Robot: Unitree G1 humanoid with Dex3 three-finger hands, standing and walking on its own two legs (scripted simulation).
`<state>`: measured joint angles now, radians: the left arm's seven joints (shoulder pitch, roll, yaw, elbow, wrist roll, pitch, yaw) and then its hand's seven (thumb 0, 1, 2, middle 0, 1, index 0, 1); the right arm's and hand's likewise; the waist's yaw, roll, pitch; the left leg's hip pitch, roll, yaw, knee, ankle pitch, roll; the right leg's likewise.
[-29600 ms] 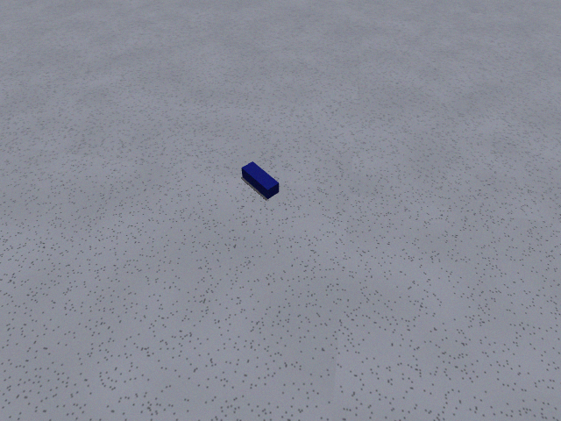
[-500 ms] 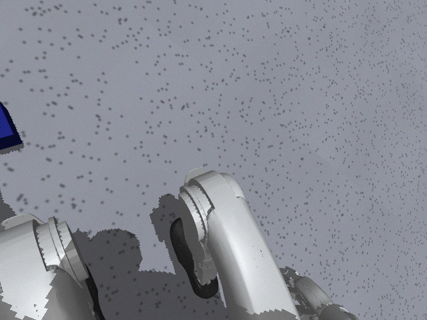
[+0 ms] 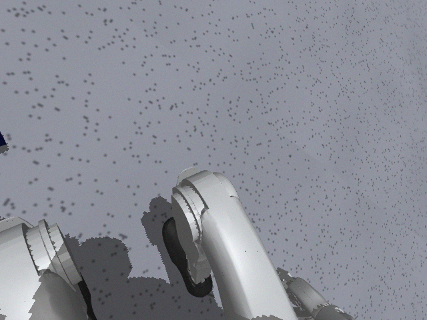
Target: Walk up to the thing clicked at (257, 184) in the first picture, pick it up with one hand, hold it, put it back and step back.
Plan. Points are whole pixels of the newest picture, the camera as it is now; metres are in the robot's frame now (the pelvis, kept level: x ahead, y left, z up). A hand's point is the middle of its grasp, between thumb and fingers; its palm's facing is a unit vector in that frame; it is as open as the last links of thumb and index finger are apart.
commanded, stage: open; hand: left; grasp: from above
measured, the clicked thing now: out of the picture +0.45 +0.34 -0.27
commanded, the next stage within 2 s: withdraw in 0.64 s
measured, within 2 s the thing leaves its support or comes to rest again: neither
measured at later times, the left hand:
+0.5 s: hand out of the picture +0.45 +0.33 -0.23, palm faces -0.43 -0.16 -0.89, open 13.8 cm
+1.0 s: hand out of the picture +0.47 +0.34 -0.20, palm faces -0.34 -0.12 -0.93, open 13.9 cm
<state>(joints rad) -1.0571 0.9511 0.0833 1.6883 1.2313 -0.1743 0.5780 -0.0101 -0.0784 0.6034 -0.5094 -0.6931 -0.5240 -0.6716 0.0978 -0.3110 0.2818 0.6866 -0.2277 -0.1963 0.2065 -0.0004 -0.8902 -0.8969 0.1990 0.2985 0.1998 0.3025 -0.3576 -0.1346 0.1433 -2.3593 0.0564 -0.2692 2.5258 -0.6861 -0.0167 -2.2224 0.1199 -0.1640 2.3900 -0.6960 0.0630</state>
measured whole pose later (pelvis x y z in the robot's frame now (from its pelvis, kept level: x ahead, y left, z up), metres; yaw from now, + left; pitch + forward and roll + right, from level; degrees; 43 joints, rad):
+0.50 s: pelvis +0.00 +0.00 +0.00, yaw +0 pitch +28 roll -13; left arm -1.06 0.96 0.06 1.67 1.21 -0.19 0.54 0.00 -0.47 0.96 -0.11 -1.01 -0.12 -1.00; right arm 0.09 -0.32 0.29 0.67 -0.22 -0.18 0.20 0.00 -0.89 -0.90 0.20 0.30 0.20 0.30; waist -0.35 -0.13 0.14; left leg -2.35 0.06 -0.27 2.52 -0.69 -0.02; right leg -2.22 0.12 -0.17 2.38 -0.69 0.06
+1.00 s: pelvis +0.00 +0.00 +0.00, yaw +0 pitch +29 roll -13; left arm -1.00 0.92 0.09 1.50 1.22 -0.15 0.51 0.00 -0.48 0.96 -0.09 -1.03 -0.10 -1.01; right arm 0.12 -0.31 0.26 0.67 -0.22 -0.16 0.21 0.00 -0.90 -0.90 0.20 0.30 0.20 0.30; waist -0.33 -0.10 0.09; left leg -2.37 0.05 -0.27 2.51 -0.69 -0.02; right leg -2.23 0.11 -0.17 2.38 -0.70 0.05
